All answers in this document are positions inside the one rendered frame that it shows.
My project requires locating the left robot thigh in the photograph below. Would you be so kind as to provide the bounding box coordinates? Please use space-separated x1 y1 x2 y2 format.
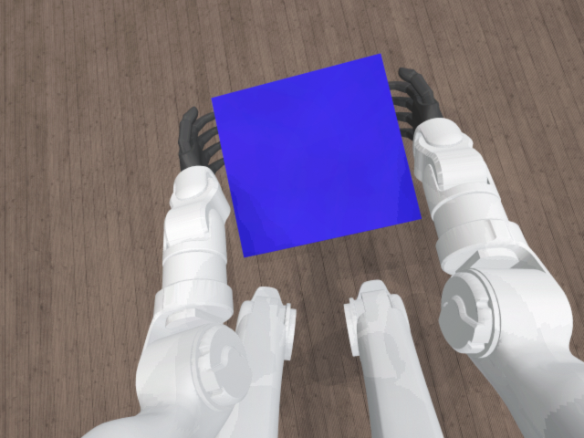
215 296 297 438

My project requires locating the left robot upper arm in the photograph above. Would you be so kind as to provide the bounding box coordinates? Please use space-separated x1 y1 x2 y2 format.
81 323 252 438

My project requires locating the right robot thigh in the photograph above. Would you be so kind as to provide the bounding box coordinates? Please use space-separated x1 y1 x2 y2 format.
344 289 443 438

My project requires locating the robot left hand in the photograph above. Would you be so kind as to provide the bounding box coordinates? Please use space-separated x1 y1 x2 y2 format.
178 107 224 175

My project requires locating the robot left forearm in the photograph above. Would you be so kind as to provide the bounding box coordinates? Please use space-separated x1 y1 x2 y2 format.
136 166 234 396

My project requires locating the robot right forearm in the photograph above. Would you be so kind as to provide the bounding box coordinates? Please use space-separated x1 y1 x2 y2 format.
412 118 573 334

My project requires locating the robot thigh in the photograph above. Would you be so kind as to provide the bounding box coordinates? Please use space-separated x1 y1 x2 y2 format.
344 289 443 438
215 296 297 438

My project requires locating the right robot upper arm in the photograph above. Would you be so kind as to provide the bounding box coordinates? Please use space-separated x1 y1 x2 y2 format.
439 267 584 438

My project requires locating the robot right hand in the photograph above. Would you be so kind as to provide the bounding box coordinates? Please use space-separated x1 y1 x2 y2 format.
388 68 443 141

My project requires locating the carton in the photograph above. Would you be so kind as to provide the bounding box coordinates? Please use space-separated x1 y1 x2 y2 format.
211 54 422 257

